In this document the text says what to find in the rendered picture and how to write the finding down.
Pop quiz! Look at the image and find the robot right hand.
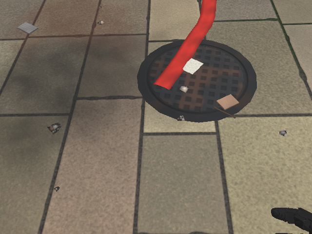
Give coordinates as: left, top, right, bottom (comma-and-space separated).
271, 208, 312, 234

